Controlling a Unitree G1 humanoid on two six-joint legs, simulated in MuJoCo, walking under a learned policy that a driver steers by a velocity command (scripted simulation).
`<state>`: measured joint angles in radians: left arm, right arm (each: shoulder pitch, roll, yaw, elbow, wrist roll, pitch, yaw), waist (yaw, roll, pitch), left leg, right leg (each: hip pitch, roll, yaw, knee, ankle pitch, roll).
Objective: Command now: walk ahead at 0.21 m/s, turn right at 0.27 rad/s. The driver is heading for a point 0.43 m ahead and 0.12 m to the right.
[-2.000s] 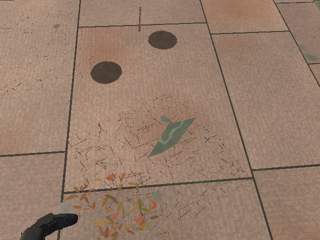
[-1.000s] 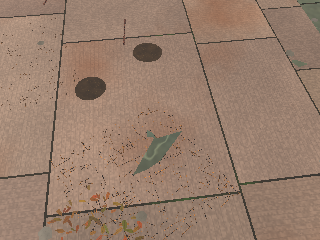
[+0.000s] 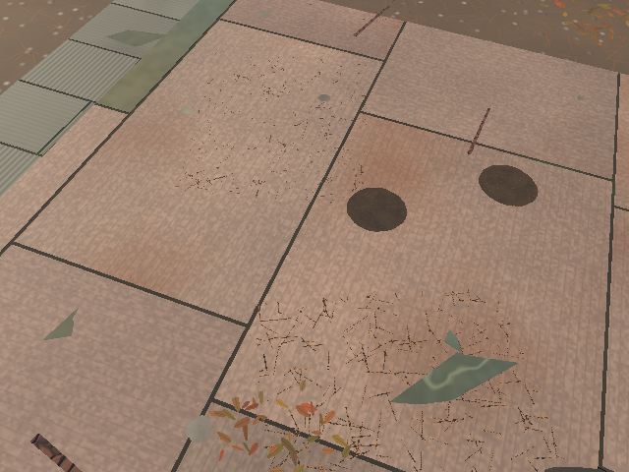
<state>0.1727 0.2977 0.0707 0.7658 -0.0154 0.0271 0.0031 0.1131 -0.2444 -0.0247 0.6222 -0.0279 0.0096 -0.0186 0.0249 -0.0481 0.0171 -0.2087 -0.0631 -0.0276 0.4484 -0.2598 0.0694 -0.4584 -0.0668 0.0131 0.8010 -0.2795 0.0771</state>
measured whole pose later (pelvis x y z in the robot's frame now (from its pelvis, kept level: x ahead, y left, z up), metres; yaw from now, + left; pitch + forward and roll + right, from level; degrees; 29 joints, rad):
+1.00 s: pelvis +0.49 -0.32 -0.02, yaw -22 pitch +0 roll +2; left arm 0.19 0.29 0.03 0.71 0.00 0.02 0.03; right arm 0.15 -0.25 -0.02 0.79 -0.03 -0.06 0.03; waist -0.02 -0.02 0.08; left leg -0.42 -0.10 0.06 0.45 -0.04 0.10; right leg -0.43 -0.01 0.11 1.10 -0.51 0.05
